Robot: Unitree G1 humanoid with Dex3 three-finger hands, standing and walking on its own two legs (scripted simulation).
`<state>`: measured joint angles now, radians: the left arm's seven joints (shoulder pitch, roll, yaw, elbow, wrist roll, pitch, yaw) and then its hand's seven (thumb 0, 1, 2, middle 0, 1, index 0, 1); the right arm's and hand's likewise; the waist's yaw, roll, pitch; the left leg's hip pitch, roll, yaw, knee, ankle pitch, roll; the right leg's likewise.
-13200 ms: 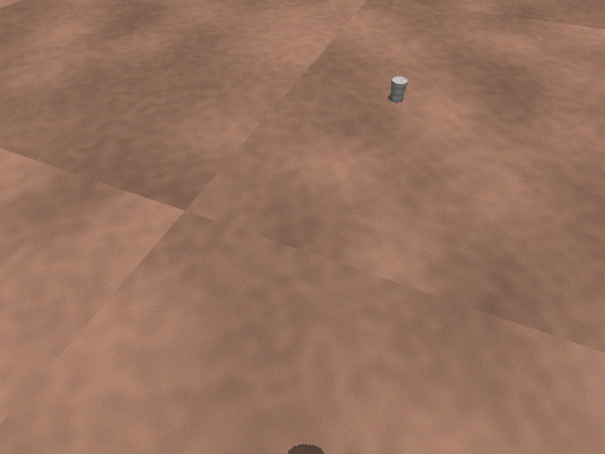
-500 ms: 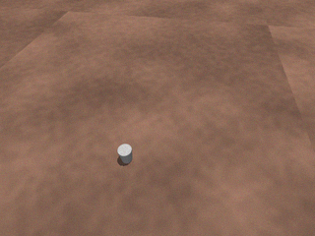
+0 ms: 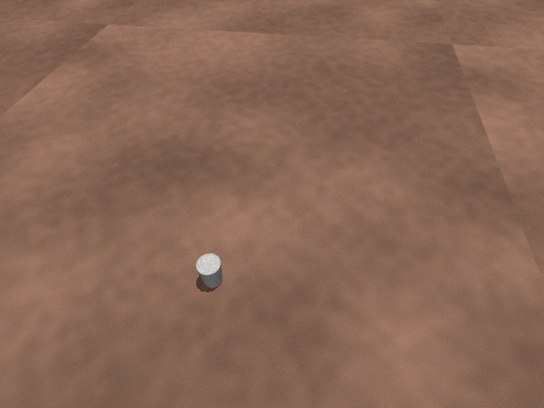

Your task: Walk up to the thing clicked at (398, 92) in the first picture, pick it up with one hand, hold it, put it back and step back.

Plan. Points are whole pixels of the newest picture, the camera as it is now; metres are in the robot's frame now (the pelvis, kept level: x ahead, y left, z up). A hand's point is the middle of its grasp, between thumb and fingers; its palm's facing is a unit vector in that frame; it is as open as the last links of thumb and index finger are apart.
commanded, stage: stand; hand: left
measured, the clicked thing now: (210, 272) +0.73 +0.26 -0.72
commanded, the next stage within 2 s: walk up in 0.04 s
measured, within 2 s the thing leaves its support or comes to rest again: neither
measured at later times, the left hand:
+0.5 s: hand out of the picture +0.11 +0.34 -0.18, palm faces +0.01 -0.95 -0.33, open 7.4 cm
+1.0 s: hand (147, 289) +0.36 +0.26 -0.13, palm faces +0.00 -0.93 -0.36, open 7.3 cm
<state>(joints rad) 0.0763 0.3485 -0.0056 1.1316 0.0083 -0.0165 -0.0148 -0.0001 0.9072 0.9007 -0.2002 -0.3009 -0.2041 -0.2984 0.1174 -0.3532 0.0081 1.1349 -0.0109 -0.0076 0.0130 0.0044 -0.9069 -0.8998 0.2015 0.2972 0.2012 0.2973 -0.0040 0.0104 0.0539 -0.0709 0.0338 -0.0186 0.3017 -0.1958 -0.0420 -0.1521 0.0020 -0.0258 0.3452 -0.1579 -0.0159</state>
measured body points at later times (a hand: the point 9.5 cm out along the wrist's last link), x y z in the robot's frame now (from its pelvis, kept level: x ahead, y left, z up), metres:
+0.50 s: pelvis +0.09 +0.06 -0.02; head +0.09 +0.09 +0.43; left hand +0.11 +0.39 -0.16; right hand +0.13 -0.26 -0.12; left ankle +0.12 +0.17 -0.75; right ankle +0.07 -0.08 -0.69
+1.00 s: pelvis +0.26 +0.00 -0.01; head +0.28 -0.02 +0.43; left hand +0.36 +0.30 -0.11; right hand +0.31 -0.31 -0.14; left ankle +0.22 +0.16 -0.66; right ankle +0.31 -0.09 -0.75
